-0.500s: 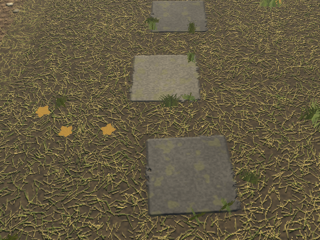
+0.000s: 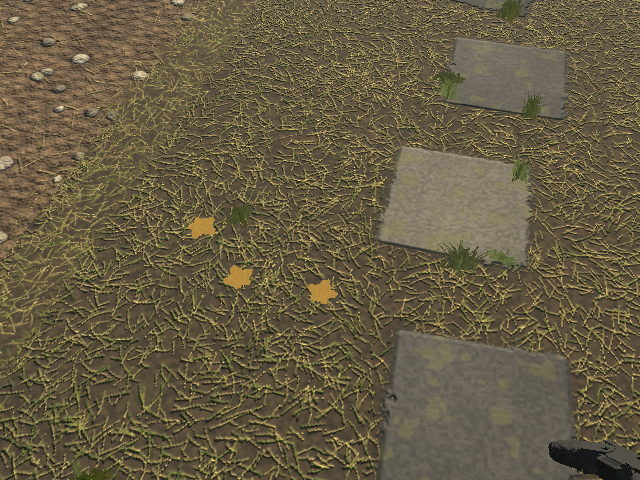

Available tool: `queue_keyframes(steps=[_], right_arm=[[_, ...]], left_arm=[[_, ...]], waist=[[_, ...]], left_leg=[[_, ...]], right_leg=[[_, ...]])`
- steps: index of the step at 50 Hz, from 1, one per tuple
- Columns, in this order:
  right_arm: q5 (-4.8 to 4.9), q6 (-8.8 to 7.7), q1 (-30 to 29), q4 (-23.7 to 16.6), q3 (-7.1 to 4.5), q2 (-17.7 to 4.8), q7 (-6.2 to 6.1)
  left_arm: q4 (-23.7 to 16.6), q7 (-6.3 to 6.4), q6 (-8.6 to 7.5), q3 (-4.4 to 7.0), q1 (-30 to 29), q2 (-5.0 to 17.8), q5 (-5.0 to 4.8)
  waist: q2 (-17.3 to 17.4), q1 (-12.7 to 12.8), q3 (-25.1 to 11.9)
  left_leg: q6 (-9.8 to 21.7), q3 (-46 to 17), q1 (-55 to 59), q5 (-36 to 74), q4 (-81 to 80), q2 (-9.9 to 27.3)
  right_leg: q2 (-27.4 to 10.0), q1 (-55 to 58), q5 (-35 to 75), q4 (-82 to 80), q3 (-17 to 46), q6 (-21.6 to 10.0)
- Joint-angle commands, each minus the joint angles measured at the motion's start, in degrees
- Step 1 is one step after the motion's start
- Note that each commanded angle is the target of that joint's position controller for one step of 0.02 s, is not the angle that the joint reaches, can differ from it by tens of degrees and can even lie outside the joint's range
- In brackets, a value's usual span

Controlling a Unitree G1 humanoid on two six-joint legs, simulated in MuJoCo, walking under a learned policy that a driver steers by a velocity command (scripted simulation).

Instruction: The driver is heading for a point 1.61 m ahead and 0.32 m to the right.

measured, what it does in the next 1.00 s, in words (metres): walks ahead, turning right: right foot, then left foot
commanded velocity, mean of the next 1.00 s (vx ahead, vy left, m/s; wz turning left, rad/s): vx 0.26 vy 0.00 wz -0.35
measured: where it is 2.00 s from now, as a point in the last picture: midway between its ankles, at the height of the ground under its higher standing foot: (374, 458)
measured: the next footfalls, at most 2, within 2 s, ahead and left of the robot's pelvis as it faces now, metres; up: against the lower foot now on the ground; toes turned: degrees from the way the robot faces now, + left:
right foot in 0.50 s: +0.38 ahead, -0.14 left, +0.00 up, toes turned -18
left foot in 0.94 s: +0.47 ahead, +0.08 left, +0.00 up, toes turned -24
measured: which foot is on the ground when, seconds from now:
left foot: down 0.00-0.48, up 0.50-0.92, down 0.94-1.00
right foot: down 0.00-0.00, up 0.02-0.48, down 0.50-1.00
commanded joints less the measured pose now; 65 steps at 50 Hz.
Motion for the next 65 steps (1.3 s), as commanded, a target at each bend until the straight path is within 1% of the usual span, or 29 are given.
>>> queue_keyframes(steps=[1,2,3,7,11,18,21,23,24,25,26,27,28,29,31,35,39,42,45,47,49,50,53,57,59,60,61,62,65], right_arm=[[-2.06,-0.61,22.76,1.47,-6.03,-17.20,-1.84],[-2.92,-1.04,23.02,1.21,-5.69,-16.67,-1.58],[-2.17,-1.40,19.74,1.32,-4.28,-12.03,-1.16],[-2.14,-2.28,10.07,2.15,-2.46,-5.10,-1.10],[-2.33,-3.39,10.57,4.13,-3.23,-6.49,-1.85],[-1.61,-1.64,12.28,6.55,-4.17,-10.49,-3.31],[-0.59,-0.21,12.36,6.84,-4.75,-12.96,-4.06],[0.49,0.70,10.94,6.00,-5.25,-14.37,-4.36],[1.01,0.71,9.71,5.26,-4.87,-13.41,-4.25],[-0.71,0.17,12.43,4.12,-3.49,-9.10,-3.82],[-3.39,-0.48,21.39,2.80,-1.41,-3.70,-2.86],[-2.17,-1.05,17.98,3.58,-2.23,-9.98,-2.31],[-0.42,-0.83,11.63,1.72,-2.66,-11.41,-2.44],[-1.01,-0.43,9.78,1.42,-2.46,-10.60,-3.24],[-2.01,1.18,10.29,1.81,-2.81,-11.15,-4.19],[-2.84,2.48,11.13,2.10,-2.08,-8.44,-4.85],[-2.10,3.43,9.70,2.70,-1.46,-7.30,-4.90],[-1.77,3.52,7.07,2.45,-0.84,-5.87,-4.32],[-1.44,3.08,5.93,1.86,-1.13,-7.17,-3.84],[-1.90,2.63,6.24,1.35,-1.38,-8.32,-3.55],[-2.14,2.67,4.63,-0.16,-2.71,-14.85,-3.72],[-1.42,2.96,5.58,0.52,-3.13,-13.89,-3.41],[-1.70,3.15,6.32,-0.38,-2.75,-11.25,-3.19],[-0.98,3.76,6.03,-2.69,-3.18,-10.78,-3.74],[-0.78,4.28,5.93,-4.20,-2.85,-9.03,-3.76],[-1.10,4.52,7.13,-4.63,-2.78,-8.47,-3.63],[-1.37,4.76,6.87,-4.87,-3.32,-9.46,-3.43],[-1.05,5.07,6.54,-4.83,-4.11,-10.82,-3.21],[-0.43,6.16,5.58,-4.66,-3.31,-7.65,-3.08]], left_arm=[[-6.73,0.02,-1.34,-1.03,-5.30,0.41,2.13],[-7.34,0.53,-2.19,-0.46,-3.51,2.44,-0.14],[-7.12,0.57,-2.20,0.93,-4.82,7.03,-1.39],[-6.40,-0.03,-0.52,1.35,-7.60,5.50,-0.31],[-7.56,-0.27,0.78,0.75,-9.79,2.81,0.07],[-12.85,-2.82,0.08,-0.71,-22.99,0.91,0.88],[-14.27,-3.90,0.15,0.38,-22.45,3.21,1.24],[-12.61,-3.78,0.65,2.34,-13.67,6.92,1.13],[-11.01,-2.97,0.88,3.89,-6.24,9.67,1.21],[-10.55,-1.42,1.52,4.84,-3.37,13.42,1.22],[-13.45,-0.94,1.15,4.72,-8.22,18.97,2.92],[-15.13,-1.60,0.90,4.12,-7.05,15.42,2.64],[-14.92,-1.92,0.54,3.32,-10.61,12.75,2.00],[-14.49,-1.72,0.49,2.75,-13.53,10.36,0.71],[-15.09,-1.06,0.92,2.11,-17.35,8.66,1.14],[-14.27,0.08,1.14,2.60,-17.67,10.06,1.96],[-13.11,1.28,2.16,1.06,-18.48,7.22,2.09],[-11.40,0.91,2.10,-0.52,-19.02,4.22,3.44],[-9.33,0.03,1.88,-0.75,-18.47,5.17,3.87],[-8.17,0.16,2.04,-0.75,-17.08,5.70,2.95],[-7.97,0.78,1.60,-0.31,-11.76,6.20,3.46],[-8.33,1.20,1.66,-0.36,-14.17,5.36,3.50],[-9.68,1.96,3.17,0.12,-18.53,4.22,2.79],[-9.89,1.23,3.37,1.20,-16.88,4.19,2.67],[-9.52,1.07,3.46,2.13,-15.46,6.42,2.75],[-9.42,1.10,3.30,2.39,-15.20,7.74,2.82],[-10.07,1.44,2.79,2.08,-15.53,7.09,3.01],[-10.47,1.76,2.28,1.78,-15.38,6.75,3.03],[-10.34,2.38,2.08,2.30,-19.33,8.31,2.12]], waist=[[9.75,-13.57,-14.49],[14.17,-12.74,-16.66],[9.61,-12.04,-10.35],[7.52,-6.52,0.32],[3.55,-5.58,2.49],[1.27,-8.92,7.49],[3.69,-7.12,3.46],[4.84,-2.09,-2.48],[3.28,2.26,-6.41],[-5.76,1.90,-10.39],[-17.08,-6.34,-19.38],[-7.45,-0.73,-29.04],[-4.11,-1.22,-20.19],[-0.14,-3.40,-12.03],[-1.95,-6.73,-6.72],[-4.12,-7.78,-8.08],[-5.84,-6.56,-10.03],[-7.87,-5.05,-7.63],[-8.33,-4.31,-3.97],[-6.25,-5.37,-2.43],[4.72,-0.70,-3.37],[9.38,-2.08,-3.43],[11.70,-4.08,-1.95],[6.15,-4.27,-4.65],[-4.41,-4.72,-4.19],[-10.72,-5.22,-4.26],[-12.15,-4.53,-4.81],[-7.71,-4.28,-4.57],[-5.97,-5.31,-2.27]], left_leg=[[7.84,-21.38,41.62,-1.85,-3.95,17.24],[13.80,-39.22,40.48,-11.70,-11.37,23.28],[12.83,-32.81,35.75,-14.94,-12.74,21.53],[7.96,-10.55,19.91,-0.21,-18.13,12.62],[8.89,-2.03,18.29,12.69,-20.10,12.79],[7.31,8.90,20.40,22.74,-19.19,12.58],[5.35,11.18,24.47,42.51,-10.71,12.83],[3.95,11.46,24.77,51.98,2.57,12.02],[1.94,12.28,20.21,46.42,13.99,9.82],[-1.63,11.90,6.86,12.81,31.25,5.21],[-5.19,4.21,-12.69,-33.53,53.42,-4.91],[-4.64,-7.01,-13.02,-30.87,57.45,-4.21],[-3.57,-6.72,-15.92,-24.88,54.90,-2.06],[-3.56,-5.68,-17.02,-20.12,49.83,0.05],[-3.91,-5.91,-10.93,-15.25,43.80,1.98],[-5.87,-4.69,-7.09,-11.70,36.17,0.10],[-6.92,-4.43,-5.69,-4.72,27.75,1.80],[-6.17,-4.09,1.37,-1.79,17.89,3.09],[-4.25,-2.52,5.23,-5.00,9.57,1.82],[-2.25,-2.03,7.92,1.93,-0.66,0.98],[1.70,-10.92,9.38,20.15,-0.54,7.04],[4.22,-13.68,5.99,13.27,-3.17,7.54],[6.66,-20.51,3.77,8.16,-6.10,9.23],[4.18,-17.67,1.26,6.24,-0.39,4.90],[-0.04,-9.80,-5.06,-1.07,9.78,-1.41],[-1.91,-5.08,-8.36,-10.46,16.88,-3.68],[-3.15,-4.12,-11.49,-24.59,28.85,-2.25],[-3.83,-5.29,-13.66,-27.14,38.12,-1.40],[-4.84,-4.08,-14.06,-19.07,33.71,1.47]], right_leg=[[-0.08,-30.58,-2.25,34.03,1.50,-3.28],[4.46,-40.41,-12.44,47.00,8.87,-2.18],[1.22,-43.92,-8.43,51.75,12.21,-2.46],[-3.97,-38.77,7.84,47.11,10.59,-2.06],[-3.57,-40.54,13.03,42.81,10.78,-0.67],[-1.95,-37.91,22.93,19.90,3.32,-2.16],[1.85,-31.42,19.18,16.37,-0.52,-4.34],[5.97,-20.47,16.08,14.59,-2.15,-7.06],[7.49,-9.06,22.18,9.39,-1.33,-9.19],[0.45,5.75,41.94,9.16,8.97,-12.27],[-16.32,21.89,61.47,12.08,37.16,-25.71],[-18.18,20.56,50.28,5.31,42.77,-27.86],[-15.19,13.61,42.30,2.59,35.54,-24.57],[-11.63,4.69,36.14,1.11,30.30,-21.05],[-7.95,-8.94,33.81,-1.70,25.05,-18.45],[-5.14,-15.34,41.14,-1.39,21.18,-17.88],[-4.51,-14.22,29.55,-1.24,18.21,-15.37],[-4.18,-17.51,16.19,-3.18,16.77,-14.30],[-5.76,-17.13,10.98,-1.96,18.06,-14.17],[-4.53,-15.41,12.52,1.29,17.70,-11.26],[2.38,-15.73,8.54,8.21,11.96,-6.24],[5.95,-14.18,7.11,11.34,5.89,-3.70],[6.58,-14.56,5.57,14.49,4.46,-2.91],[3.04,-9.59,9.55,10.25,6.01,-5.24],[-5.15,-6.18,15.81,3.37,14.15,-9.76],[-13.34,-4.55,23.60,0.20,21.48,-14.68],[-19.70,-3.59,32.92,-0.64,25.85,-19.43],[-21.45,-3.46,38.74,-0.57,25.90,-21.39],[-15.20,-3.59,36.76,-0.31,14.02,-16.17]])
Keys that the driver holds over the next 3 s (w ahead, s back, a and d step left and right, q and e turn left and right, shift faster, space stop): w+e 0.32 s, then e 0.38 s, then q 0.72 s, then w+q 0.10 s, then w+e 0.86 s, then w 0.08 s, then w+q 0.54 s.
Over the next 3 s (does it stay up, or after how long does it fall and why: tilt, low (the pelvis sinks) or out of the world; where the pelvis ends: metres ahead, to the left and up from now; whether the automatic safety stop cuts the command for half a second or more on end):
stays up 1.07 -0.21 0.00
